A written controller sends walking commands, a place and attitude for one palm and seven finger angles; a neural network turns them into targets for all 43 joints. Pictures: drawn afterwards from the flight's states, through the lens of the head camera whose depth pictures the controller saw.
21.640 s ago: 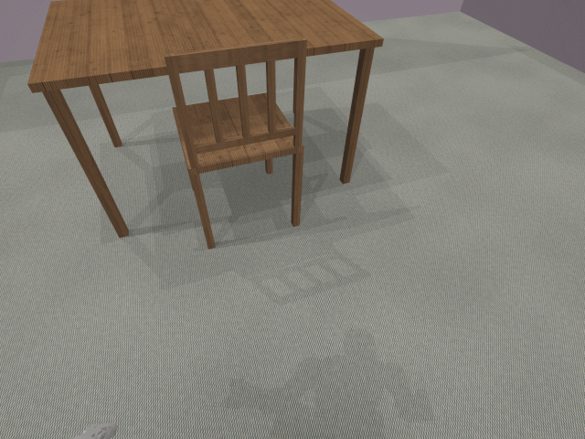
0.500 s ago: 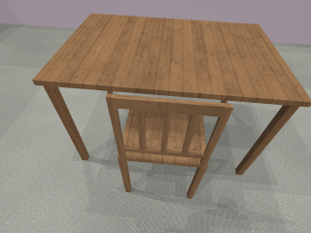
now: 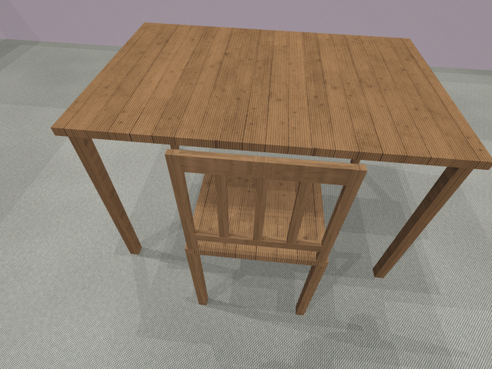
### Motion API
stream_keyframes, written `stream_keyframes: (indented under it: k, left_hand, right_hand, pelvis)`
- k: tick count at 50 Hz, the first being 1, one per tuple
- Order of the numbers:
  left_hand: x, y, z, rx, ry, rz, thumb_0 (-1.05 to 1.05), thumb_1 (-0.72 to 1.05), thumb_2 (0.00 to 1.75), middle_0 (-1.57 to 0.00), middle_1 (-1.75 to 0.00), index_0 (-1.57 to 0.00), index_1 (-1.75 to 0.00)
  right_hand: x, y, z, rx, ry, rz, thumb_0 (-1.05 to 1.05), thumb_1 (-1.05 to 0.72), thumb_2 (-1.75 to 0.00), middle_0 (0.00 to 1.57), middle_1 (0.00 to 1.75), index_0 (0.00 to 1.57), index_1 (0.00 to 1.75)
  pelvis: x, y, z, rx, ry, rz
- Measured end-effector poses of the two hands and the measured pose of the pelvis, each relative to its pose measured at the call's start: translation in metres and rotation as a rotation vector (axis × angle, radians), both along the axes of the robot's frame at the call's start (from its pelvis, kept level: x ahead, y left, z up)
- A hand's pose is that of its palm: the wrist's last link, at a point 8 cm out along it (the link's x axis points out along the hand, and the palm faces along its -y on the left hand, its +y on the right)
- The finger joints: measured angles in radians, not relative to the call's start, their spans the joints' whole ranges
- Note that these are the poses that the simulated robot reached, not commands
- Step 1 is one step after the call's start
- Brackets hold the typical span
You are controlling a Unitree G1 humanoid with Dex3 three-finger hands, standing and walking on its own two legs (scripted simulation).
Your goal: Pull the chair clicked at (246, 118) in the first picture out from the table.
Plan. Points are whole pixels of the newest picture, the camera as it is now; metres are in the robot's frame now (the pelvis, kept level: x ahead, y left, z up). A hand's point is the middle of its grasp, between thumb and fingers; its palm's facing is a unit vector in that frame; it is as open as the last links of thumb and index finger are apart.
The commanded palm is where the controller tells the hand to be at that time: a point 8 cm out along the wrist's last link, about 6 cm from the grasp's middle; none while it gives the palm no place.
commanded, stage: look again from close up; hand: left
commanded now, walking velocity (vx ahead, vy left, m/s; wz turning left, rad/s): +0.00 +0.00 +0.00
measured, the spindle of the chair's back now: (259, 210) +0.50 +0.00 -0.11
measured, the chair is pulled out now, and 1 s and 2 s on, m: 0.00 0.00 0.00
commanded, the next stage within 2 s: none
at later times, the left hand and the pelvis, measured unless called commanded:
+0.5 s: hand out of the picture -0.04 +0.13 -0.18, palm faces +0.06 -0.99 -0.14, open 7.3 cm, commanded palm none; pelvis +0.00 -0.01 +0.00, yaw +0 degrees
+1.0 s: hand out of the picture -0.04 +0.12 -0.17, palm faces +0.08 -0.99 -0.14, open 7.3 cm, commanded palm none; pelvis +0.01 -0.02 +0.00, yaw +0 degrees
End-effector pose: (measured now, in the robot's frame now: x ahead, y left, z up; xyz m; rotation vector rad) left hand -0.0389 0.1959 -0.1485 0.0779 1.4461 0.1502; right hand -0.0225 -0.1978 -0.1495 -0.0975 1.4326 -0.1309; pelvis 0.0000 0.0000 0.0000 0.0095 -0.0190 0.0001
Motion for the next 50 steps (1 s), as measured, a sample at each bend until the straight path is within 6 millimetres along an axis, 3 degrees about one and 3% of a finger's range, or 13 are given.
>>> stream_keyframes:
  k: [50]
  left_hand:
    - [-0.003, -0.027, 0.003, 0.001, 0.008, 0.022, 0.00, 0.91, 0.89, -0.20, -0.30, -0.20, -0.30]
  right_hand:
    - [0.002, -0.019, -0.002, 0.015, 0.013, 0.002, 0.01, -0.91, -0.89, 0.20, 0.30, 0.20, 0.30]
  pelvis:
    - [0.006, -0.024, 0.000, 0.005, 0.008, 0.008]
